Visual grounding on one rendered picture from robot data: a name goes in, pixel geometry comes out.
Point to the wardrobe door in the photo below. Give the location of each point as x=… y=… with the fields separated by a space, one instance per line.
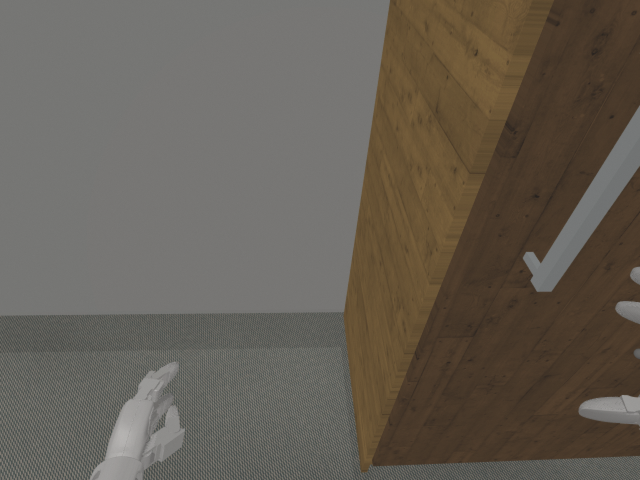
x=501 y=370

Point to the left robot hand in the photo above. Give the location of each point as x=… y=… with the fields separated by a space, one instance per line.
x=139 y=418

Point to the right robot hand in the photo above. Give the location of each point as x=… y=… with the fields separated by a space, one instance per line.
x=624 y=409

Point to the robot left forearm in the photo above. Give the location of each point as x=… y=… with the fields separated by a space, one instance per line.
x=119 y=468

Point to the handle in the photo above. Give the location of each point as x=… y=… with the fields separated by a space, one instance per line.
x=617 y=170

